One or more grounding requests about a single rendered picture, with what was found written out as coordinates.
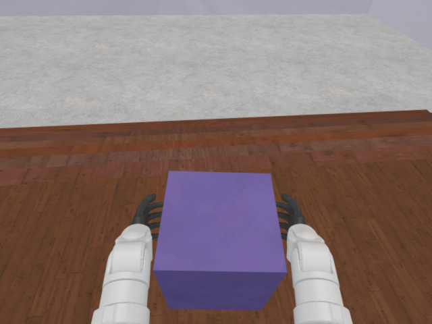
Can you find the left robot hand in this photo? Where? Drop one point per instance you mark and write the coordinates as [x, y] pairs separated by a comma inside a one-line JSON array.
[[142, 216]]

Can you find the right robot hand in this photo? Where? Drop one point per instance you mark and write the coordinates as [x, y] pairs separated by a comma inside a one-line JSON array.
[[295, 214]]

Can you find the robot right forearm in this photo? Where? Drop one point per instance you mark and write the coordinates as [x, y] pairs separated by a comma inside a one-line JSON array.
[[315, 280]]

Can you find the robot left forearm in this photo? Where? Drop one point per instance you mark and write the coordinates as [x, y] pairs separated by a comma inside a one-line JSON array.
[[127, 278]]

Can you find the carton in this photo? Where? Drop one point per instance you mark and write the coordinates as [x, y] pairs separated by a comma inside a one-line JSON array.
[[219, 245]]

